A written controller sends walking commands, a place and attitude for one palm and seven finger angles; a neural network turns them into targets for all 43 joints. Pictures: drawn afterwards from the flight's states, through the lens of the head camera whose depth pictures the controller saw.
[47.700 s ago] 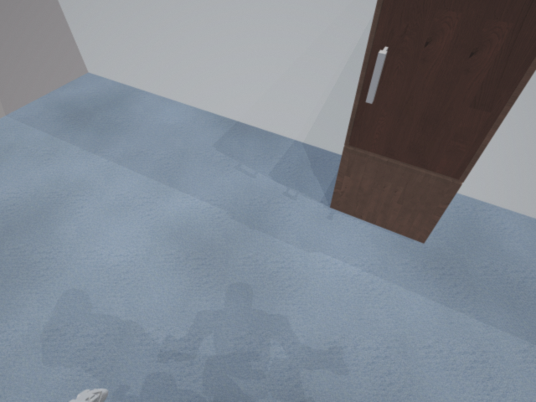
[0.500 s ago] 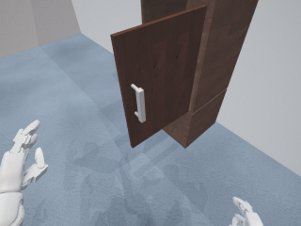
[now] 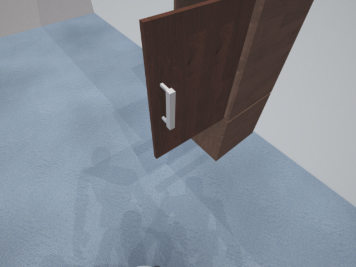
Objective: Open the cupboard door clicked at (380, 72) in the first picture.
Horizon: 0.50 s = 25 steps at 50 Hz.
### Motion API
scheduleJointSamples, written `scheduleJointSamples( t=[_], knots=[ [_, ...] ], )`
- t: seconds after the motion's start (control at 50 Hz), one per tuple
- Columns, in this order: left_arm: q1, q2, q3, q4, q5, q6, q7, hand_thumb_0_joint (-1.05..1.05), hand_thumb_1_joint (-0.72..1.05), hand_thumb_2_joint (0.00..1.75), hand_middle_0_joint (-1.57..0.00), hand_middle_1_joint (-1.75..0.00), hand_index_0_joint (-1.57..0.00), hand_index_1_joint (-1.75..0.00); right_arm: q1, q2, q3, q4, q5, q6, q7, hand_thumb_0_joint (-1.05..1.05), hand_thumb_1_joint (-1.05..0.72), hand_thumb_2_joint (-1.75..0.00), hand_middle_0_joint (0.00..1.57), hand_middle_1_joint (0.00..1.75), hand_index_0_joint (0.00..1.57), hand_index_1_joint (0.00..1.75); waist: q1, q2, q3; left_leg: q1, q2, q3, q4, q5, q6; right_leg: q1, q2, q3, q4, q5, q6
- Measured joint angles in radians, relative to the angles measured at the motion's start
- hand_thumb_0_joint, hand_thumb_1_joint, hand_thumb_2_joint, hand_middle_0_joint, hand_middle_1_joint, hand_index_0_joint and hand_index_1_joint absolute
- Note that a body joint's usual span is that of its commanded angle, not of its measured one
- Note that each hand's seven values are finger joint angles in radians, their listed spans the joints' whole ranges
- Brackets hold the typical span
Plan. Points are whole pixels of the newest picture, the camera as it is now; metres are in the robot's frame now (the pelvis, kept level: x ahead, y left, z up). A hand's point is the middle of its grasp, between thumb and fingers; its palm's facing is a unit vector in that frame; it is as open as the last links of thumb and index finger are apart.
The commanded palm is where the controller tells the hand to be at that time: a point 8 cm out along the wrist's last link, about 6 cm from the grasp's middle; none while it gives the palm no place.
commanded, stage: let the arm hang, fingers relaxed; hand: left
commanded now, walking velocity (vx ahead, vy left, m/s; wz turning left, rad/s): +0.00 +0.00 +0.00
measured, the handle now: (167, 107) +0.59 +0.08 -0.03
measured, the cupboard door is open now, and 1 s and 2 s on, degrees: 87 87 87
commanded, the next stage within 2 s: look to check the result in 0.54 s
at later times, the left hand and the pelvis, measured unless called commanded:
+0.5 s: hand out of the picture +0.11 +0.21 -0.15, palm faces -0.02 -0.96 -0.29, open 7.4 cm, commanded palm none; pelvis +0.03 -0.01 +0.00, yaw -1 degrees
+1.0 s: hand out of the picture +0.10 +0.21 -0.16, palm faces -0.03 -0.95 -0.32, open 7.4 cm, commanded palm none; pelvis +0.05 -0.02 +0.01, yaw -2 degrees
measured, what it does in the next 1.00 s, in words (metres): shifts its weight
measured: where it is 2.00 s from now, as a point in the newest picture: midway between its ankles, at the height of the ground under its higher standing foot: outside the picture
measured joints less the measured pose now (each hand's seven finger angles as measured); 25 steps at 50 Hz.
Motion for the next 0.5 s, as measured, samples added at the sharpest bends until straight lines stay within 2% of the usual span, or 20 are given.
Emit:
scheduleJointSamples(
  t=[0.2, 0.5],
  knots=[
    [-0.080, 0.029, 0.009, -0.024, 0.000, -0.016, 0.008, 0.00, 0.91, 0.90, -0.20, -0.30, -0.20, -0.30, -0.039, 0.008, -0.004, 0.005, -0.003, -0.012, 0.007, 0.01, -0.90, -0.90, 0.20, 0.30, 0.20, 0.30, -0.010, 0.030, -0.027, 0.020, -0.013, 0.011, -0.019, -0.001, 0.004, 0.005, -0.015, 0.009, 0.011, -0.016, 0.004],
    [-0.217, 0.010, -0.002, -0.079, -0.001, -0.042, 0.007, 0.00, 0.90, 0.89, -0.20, -0.30, -0.20, -0.30, -0.124, -0.044, -0.001, -0.004, -0.003, -0.035, 0.008, 0.01, -0.91, -0.90, 0.20, 0.30, 0.20, 0.30, -0.024, 0.012, -0.043, 0.068, -0.008, 0.016, -0.056, -0.013, -0.007, 0.056, -0.011, 0.016, -0.039, -0.018, -0.002]
  ],
)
